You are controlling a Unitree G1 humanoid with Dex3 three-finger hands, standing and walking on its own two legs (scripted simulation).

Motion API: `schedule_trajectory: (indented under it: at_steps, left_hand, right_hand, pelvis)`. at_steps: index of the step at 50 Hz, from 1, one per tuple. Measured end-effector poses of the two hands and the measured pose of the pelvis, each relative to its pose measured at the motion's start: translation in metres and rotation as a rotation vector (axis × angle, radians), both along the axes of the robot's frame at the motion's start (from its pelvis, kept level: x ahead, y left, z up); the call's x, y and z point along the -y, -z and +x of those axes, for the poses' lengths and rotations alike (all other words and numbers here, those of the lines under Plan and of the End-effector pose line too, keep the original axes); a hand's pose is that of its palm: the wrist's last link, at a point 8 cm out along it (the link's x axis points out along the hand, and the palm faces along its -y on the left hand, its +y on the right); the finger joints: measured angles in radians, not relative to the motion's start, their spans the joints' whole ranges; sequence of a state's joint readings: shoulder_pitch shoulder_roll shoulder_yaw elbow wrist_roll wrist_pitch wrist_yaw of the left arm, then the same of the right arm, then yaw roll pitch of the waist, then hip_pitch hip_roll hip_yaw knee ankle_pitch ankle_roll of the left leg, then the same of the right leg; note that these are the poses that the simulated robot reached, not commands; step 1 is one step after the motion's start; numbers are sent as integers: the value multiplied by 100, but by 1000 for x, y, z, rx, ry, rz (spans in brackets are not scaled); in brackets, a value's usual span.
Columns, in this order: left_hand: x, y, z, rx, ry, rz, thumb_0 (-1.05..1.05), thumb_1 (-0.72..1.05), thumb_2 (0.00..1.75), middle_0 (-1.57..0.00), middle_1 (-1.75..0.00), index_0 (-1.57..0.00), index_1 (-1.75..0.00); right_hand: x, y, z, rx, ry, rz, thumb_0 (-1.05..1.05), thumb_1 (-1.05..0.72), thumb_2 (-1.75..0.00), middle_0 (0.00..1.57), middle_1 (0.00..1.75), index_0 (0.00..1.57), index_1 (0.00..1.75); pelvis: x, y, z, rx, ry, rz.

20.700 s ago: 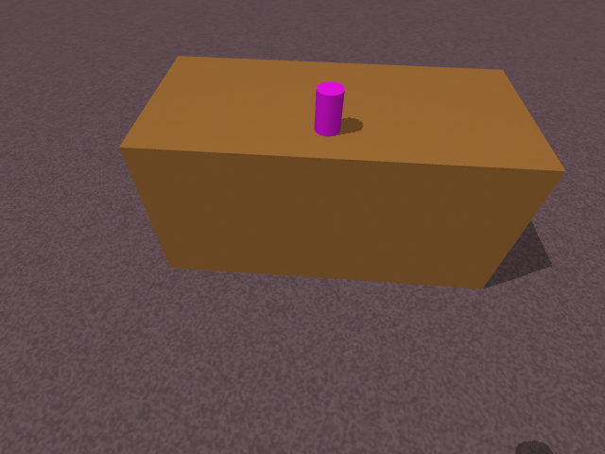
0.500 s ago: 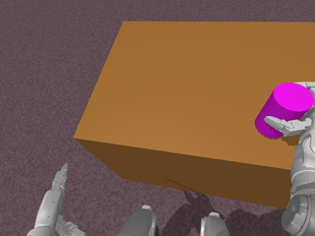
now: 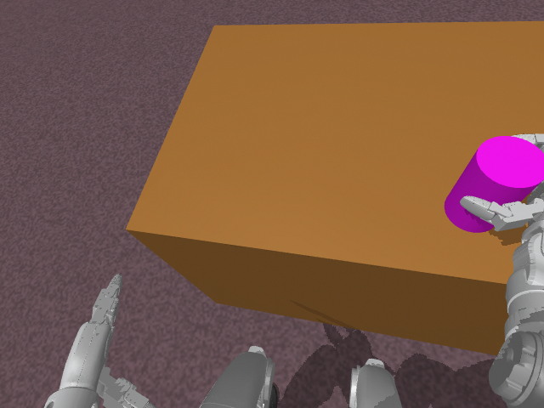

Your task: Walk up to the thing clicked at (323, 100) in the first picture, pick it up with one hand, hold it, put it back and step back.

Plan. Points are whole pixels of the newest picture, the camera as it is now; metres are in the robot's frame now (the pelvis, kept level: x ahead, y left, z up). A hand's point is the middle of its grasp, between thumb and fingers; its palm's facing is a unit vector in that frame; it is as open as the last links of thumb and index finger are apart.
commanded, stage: open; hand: right
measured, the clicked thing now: (489, 188) +0.46 -0.24 +0.00
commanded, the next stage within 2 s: withdraw in 0.38 s
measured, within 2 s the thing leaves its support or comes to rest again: neither
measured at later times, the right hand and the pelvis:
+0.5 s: hand (505, 181) +0.47 -0.25 +0.01, palm faces +0.29 +0.96 +0.01, open 13.9 cm; pelvis +0.00 +0.00 +0.00, yaw +0 degrees
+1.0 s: hand out of the picture +0.47 -0.32 +0.13, palm faces +0.32 +0.95 -0.04, open 17.2 cm; pelvis +0.02 +0.00 +0.04, yaw -1 degrees
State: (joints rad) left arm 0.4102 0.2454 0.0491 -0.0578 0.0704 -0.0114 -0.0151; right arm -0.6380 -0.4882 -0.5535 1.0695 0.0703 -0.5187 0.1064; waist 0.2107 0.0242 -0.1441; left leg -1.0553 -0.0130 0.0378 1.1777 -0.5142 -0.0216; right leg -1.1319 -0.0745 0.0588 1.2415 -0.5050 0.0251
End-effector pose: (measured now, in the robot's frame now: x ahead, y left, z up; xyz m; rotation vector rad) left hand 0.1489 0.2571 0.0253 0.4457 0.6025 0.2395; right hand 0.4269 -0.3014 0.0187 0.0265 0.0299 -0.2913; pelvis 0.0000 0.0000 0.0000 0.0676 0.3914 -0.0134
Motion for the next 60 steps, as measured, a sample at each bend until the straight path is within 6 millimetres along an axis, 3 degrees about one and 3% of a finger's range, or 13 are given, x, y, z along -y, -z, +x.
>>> schedule_trajectory:
  at_steps: [14,21,31,37,49,60]
  left_hand:
    - [2,1,-11,-9,-7,10,-1,-52,4,-6,-5,-6,-4]
    - [1,1,-11,-13,-18,14,-1,-53,5,-6,-5,-6,-5]
    - [-1,-8,-1,5,-11,19,-1,-52,4,-6,-5,-6,-5]
    - [-6,-12,0,-11,-31,19,-1,-52,4,-6,-5,-6,-5]
    - [9,-1,12,-47,-38,-113,-1,-53,4,-6,-5,-6,-5]
    - [21,3,7,-159,-19,-223,-1,-53,5,-6,-5,-6,-5]
  right_hand:
    - [0,7,-1,-18,-4,-5,0,49,-49,82,74,84,74]
    - [-1,7,1,-19,4,-1,0,48,-33,68,54,69,53]
    - [1,3,4,-21,6,-13,-1,44,-24,39,33,39,33]
    - [17,-21,5,10,39,-14,-1,46,-15,24,20,23,20]
    - [63,-111,8,19,38,-40,-1,50,-4,9,6,9,6]
    - [111,-119,-33,-319,198,-212,-1,50,-4,7,6,7,5]
  pelvis:
    - [3,5,-6,-5,-3,3]
    - [3,3,-5,-5,-3,4]
    - [2,0,2,0,-4,3]
    - [1,-9,8,18,-1,3]
    - [5,-35,18,78,11,-7]
    - [7,-57,20,127,0,-26]
